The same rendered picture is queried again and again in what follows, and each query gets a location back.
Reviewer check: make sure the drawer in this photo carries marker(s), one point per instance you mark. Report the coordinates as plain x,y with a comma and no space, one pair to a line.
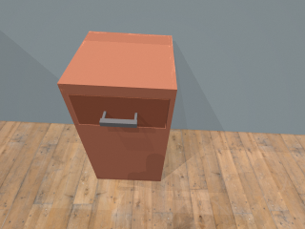
151,112

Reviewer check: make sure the handle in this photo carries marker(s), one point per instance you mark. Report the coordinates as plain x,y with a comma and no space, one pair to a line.
116,122

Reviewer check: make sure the cabinet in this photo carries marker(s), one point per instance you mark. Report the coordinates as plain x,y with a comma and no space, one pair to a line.
129,65

